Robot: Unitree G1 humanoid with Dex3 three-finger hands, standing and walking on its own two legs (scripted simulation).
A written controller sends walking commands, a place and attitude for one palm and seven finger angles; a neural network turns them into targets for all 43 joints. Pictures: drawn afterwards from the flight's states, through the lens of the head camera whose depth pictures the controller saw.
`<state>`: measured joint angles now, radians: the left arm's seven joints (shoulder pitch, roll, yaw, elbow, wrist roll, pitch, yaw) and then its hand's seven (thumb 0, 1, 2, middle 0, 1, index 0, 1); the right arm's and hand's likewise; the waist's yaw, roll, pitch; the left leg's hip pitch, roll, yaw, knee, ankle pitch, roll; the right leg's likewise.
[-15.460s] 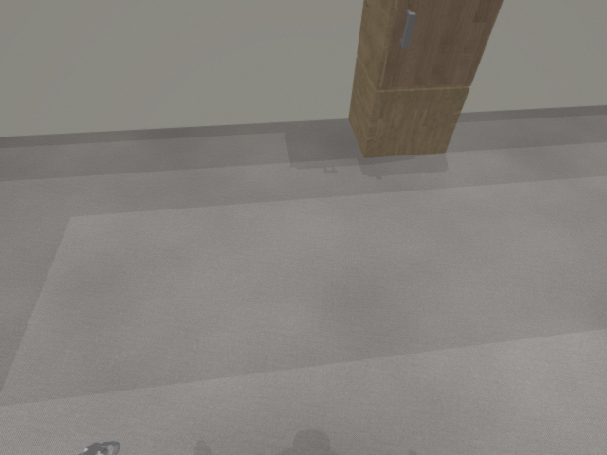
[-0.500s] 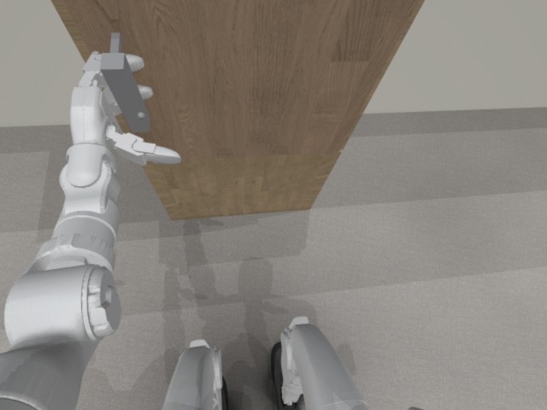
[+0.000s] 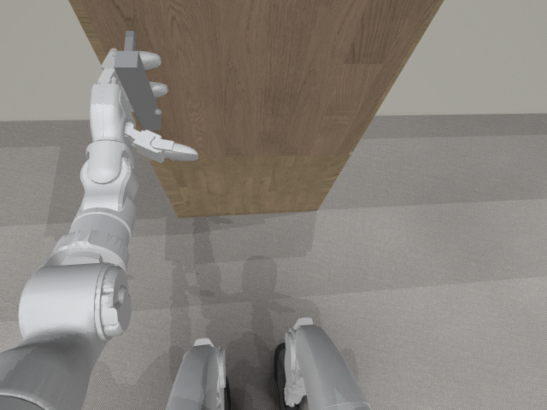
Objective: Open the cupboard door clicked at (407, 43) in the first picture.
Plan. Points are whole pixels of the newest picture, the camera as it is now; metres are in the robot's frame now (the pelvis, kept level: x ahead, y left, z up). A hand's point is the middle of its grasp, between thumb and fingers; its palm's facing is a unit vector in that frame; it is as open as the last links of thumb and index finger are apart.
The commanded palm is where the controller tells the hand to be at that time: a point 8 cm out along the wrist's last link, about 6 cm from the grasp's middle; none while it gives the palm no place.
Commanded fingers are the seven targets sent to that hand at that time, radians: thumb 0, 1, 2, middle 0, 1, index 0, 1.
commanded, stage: slide the fingers in behind the handle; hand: left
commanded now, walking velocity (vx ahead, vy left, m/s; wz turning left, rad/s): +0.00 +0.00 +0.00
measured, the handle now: (141, 83) +0.57 +0.15 +0.04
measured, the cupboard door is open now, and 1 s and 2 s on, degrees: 0 0 35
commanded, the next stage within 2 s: close the thumb around the handle in 0.18 s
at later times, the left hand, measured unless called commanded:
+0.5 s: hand (158, 112) +0.52 +0.12 +0.04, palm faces +0.00 -1.00 -0.03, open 12.6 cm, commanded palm +0.50 +0.14 +0.04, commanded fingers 0.00 0.17 0.59 -0.35 -1.27 -0.35 -1.27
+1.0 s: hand (158, 112) +0.52 +0.12 +0.04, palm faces +0.00 -1.00 -0.01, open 6.0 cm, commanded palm +0.50 +0.16 +0.04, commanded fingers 0.00 0.90 0.90 -0.40 -1.35 -0.40 -1.35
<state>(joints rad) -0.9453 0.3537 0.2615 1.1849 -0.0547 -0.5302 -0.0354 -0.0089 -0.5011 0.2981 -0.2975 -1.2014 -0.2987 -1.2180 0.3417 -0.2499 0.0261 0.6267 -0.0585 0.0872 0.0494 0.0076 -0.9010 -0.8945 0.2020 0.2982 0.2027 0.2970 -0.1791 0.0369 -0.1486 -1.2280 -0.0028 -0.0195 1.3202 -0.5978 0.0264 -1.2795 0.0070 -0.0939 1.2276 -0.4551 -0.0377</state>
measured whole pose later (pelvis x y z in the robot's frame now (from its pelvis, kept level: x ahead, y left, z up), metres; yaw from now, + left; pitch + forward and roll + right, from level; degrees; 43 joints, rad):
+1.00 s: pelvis +0.01 +0.01 +0.00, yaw -1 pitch +29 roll -3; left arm -0.91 0.34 0.28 1.16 -0.06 -0.53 -0.04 0.01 0.69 0.80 -0.36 -1.34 -0.35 -1.34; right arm 0.34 -0.24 0.03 0.62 -0.06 0.10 0.05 0.01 -0.90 -0.89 0.20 0.30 0.20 0.30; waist -0.19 0.04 -0.15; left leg -1.20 0.00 0.00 1.31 -0.60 0.04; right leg -1.26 0.02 -0.08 1.21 -0.45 -0.03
